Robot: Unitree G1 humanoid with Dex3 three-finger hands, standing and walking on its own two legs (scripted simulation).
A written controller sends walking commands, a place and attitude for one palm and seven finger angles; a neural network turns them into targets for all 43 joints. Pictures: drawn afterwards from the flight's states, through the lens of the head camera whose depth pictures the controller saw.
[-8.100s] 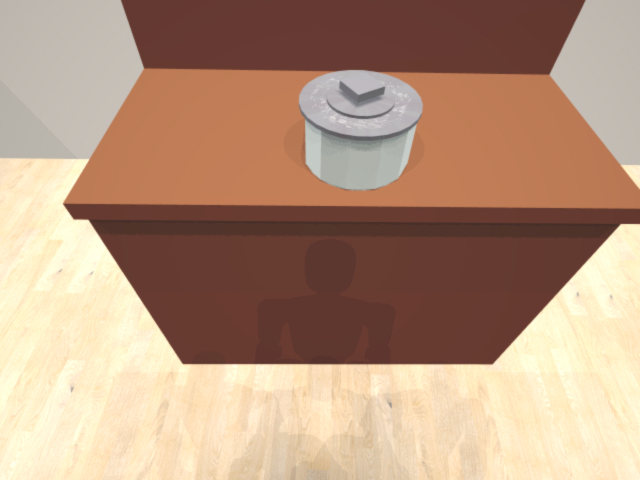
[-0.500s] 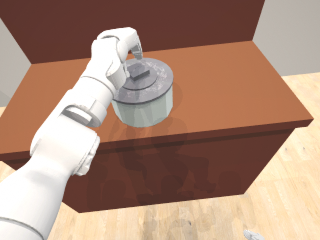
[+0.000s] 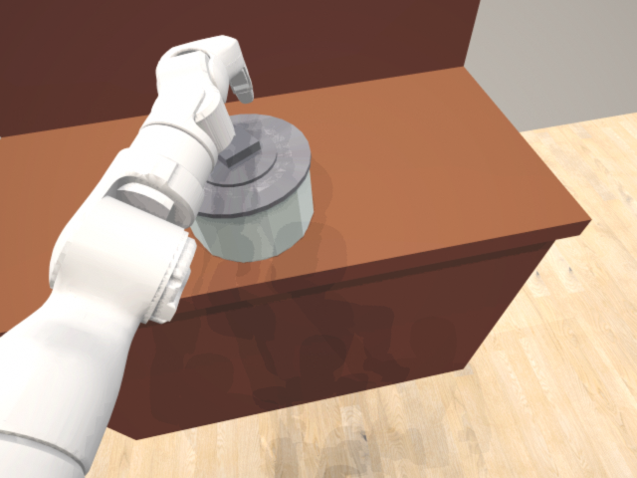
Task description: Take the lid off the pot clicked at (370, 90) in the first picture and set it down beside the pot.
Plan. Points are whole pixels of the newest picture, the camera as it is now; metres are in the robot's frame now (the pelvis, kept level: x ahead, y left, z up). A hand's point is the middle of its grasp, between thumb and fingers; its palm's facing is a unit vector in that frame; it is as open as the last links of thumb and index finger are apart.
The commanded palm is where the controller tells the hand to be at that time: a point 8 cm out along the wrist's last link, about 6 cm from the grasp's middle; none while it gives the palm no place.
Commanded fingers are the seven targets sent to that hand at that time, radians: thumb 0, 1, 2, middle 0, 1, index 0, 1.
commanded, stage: move the open hand above the knob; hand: left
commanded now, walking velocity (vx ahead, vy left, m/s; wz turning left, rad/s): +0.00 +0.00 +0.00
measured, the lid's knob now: (232, 145) +0.52 +0.09 +0.14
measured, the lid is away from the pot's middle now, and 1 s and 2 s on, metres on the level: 0.00 0.00 0.00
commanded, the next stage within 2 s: lower the open fingers around the knob in 0.66 s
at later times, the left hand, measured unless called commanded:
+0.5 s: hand (217, 115) +0.48 +0.08 +0.22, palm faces -0.25 -0.09 -0.97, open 10.1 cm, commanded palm +0.48 +0.08 +0.27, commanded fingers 0.00 -0.36 1.58 -0.85 -0.08 -0.85 -0.08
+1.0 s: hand (215, 127) +0.48 +0.09 +0.20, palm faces -0.37 -0.15 -0.92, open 10.1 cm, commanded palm +0.49 +0.09 +0.25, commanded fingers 0.00 -0.36 1.58 -0.85 -0.08 -0.85 -0.08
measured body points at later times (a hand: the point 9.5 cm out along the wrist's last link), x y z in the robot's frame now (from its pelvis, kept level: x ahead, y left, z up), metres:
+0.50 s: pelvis -0.01 +0.00 +0.00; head +0.02 -0.02 +0.45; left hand +0.48 +0.08 +0.27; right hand +0.09 -0.24 -0.14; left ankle -0.02 +0.09 -0.75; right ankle -0.02 -0.13 -0.75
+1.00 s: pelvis +0.00 +0.00 +0.00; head +0.03 -0.03 +0.45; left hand +0.50 +0.10 +0.25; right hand +0.04 -0.27 -0.14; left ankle -0.02 +0.09 -0.75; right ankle -0.02 -0.13 -0.75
